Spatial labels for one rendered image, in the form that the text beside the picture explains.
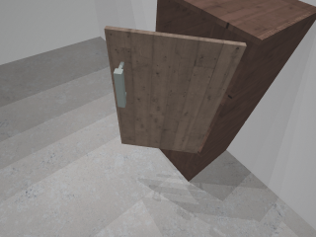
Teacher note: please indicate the cupboard door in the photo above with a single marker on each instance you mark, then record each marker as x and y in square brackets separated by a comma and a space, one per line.
[174, 85]

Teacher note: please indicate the handle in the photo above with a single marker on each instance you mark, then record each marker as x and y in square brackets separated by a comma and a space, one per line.
[120, 86]

